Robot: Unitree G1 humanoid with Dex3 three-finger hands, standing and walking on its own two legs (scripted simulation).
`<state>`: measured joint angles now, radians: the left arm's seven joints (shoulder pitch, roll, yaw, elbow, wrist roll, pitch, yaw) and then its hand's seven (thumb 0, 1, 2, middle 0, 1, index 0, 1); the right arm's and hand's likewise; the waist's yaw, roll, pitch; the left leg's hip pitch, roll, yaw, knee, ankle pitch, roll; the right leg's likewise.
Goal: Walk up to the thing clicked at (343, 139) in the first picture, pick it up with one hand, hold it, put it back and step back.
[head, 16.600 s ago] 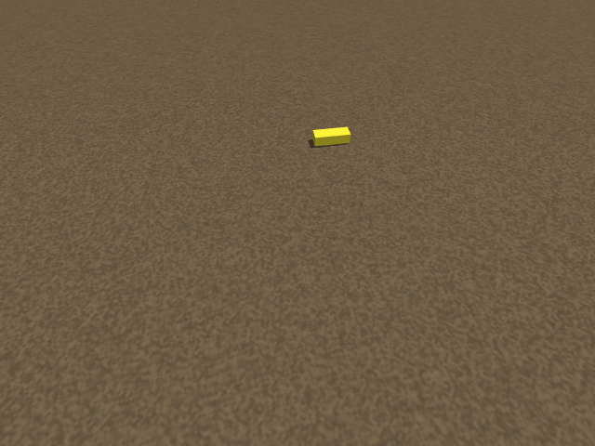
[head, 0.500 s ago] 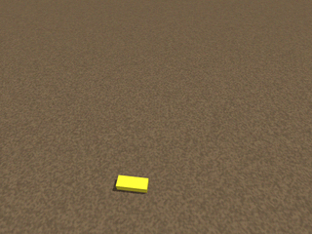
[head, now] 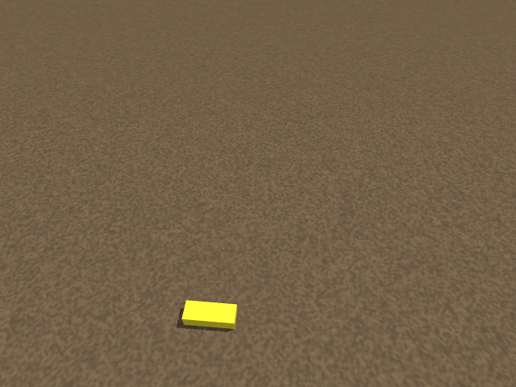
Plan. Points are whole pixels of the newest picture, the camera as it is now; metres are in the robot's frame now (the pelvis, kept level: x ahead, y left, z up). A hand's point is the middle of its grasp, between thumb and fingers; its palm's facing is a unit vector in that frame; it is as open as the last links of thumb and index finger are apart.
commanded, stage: walk up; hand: left
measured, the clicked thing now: (210, 314) +0.53 +0.20 -0.75
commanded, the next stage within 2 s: none
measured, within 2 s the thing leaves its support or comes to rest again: neither
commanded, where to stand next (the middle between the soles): +0.14 -0.01 m, yaw -3 degrees
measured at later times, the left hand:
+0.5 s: hand (146, 373) +0.19 +0.21 -0.14, palm faces -0.08 -0.91 -0.41, open 7.4 cm
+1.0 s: hand (129, 373) +0.19 +0.24 -0.16, palm faces -0.11 -0.90 -0.42, open 7.4 cm
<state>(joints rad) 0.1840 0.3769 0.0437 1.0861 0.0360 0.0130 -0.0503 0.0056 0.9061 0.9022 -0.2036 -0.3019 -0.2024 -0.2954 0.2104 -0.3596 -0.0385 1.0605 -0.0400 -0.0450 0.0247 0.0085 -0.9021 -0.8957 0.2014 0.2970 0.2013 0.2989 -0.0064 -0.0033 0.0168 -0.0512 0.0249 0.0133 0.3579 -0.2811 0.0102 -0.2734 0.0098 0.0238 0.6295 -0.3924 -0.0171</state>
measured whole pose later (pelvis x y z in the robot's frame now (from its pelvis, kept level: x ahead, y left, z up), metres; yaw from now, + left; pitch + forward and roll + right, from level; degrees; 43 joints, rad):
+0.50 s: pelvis +0.10 -0.05 -0.01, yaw -3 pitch -2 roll +0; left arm 0.21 0.34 0.02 0.91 0.01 -0.04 0.01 0.01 0.90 0.90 -0.21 -0.30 -0.21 -0.30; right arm 0.22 -0.40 -0.05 0.94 -0.02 0.04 0.01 0.01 -0.91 -0.90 0.20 0.30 0.20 0.30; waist 0.01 0.07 0.15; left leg -0.37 0.04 -0.07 0.78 -0.39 0.01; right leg -0.23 0.03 0.00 0.55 -0.28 -0.03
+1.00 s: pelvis +0.09 -0.02 -0.02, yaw -4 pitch -2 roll +0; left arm 0.17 0.36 0.01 0.97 0.02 -0.02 0.00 0.01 0.90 0.90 -0.21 -0.30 -0.20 -0.30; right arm 0.10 -0.40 -0.04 0.91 0.01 0.03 0.02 0.01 -0.90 -0.90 0.20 0.30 0.20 0.30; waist 0.00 0.05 0.11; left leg -0.28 0.02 -0.04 0.67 -0.34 0.03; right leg -0.26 -0.01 0.00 0.67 -0.38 0.00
